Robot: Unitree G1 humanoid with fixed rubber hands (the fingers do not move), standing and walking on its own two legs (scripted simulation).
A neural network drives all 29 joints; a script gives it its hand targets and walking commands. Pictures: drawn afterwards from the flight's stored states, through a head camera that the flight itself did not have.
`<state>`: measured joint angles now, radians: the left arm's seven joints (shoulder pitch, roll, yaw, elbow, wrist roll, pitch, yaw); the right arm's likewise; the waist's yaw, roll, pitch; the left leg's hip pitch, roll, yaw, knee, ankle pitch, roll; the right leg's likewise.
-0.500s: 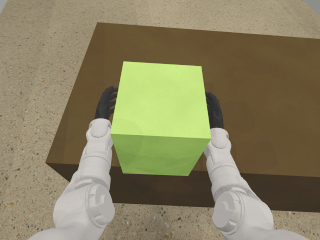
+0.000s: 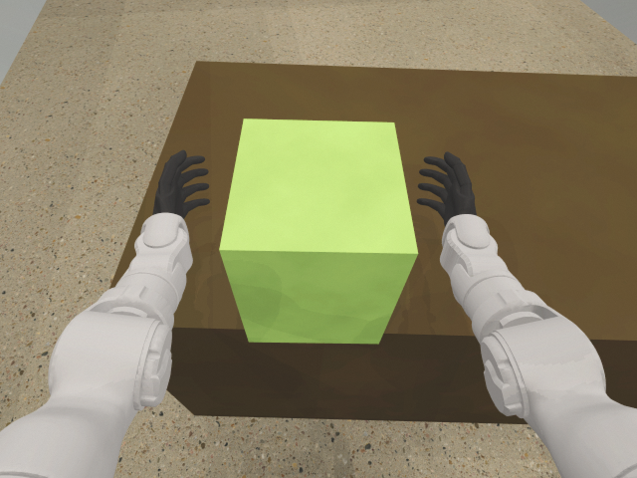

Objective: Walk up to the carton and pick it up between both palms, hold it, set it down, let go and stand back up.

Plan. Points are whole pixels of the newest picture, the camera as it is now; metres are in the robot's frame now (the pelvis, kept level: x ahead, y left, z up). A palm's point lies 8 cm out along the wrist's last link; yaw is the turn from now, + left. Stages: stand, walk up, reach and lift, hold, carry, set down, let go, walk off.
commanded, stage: set down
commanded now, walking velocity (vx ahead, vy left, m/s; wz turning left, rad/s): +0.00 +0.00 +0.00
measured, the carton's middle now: (316, 239) +0.42 +0.02 +0.03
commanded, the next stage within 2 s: none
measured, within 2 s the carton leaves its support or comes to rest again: neither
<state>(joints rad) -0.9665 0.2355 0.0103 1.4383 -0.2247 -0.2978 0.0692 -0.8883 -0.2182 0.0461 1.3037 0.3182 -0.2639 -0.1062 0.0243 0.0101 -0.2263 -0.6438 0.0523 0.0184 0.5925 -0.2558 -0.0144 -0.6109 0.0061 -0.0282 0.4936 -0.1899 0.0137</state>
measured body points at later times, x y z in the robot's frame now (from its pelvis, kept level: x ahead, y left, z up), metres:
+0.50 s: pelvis -0.02 -0.02 +0.01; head +0.02 -0.01 +0.46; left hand +0.45 +0.19 +0.15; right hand +0.45 -0.16 +0.14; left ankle +0.00 +0.12 -0.73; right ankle +0.01 -0.13 -0.73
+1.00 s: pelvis -0.01 -0.02 +0.02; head +0.00 +0.00 +0.47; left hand +0.40 +0.21 +0.13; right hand +0.40 -0.18 +0.13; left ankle +0.00 +0.12 -0.73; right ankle +0.01 -0.13 -0.73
